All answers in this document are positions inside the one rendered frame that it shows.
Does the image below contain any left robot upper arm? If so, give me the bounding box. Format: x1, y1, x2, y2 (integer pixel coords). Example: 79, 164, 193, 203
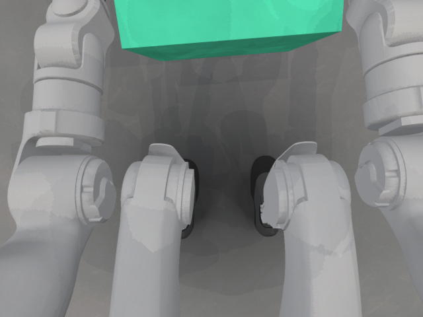
0, 155, 116, 317

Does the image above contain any carton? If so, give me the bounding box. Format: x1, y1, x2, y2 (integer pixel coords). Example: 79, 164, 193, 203
114, 0, 344, 61

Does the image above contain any robot right forearm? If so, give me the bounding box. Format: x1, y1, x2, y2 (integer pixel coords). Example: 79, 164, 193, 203
346, 0, 423, 136

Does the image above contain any right robot upper arm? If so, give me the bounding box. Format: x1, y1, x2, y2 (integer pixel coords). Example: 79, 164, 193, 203
354, 135, 423, 304

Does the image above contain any left robot thigh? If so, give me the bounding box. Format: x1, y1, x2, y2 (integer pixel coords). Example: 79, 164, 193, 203
109, 155, 195, 317

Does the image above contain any robot right shin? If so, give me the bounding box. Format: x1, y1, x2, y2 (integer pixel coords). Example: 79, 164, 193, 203
260, 141, 351, 229

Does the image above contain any robot left forearm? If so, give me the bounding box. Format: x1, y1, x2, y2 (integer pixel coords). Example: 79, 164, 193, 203
7, 0, 115, 217

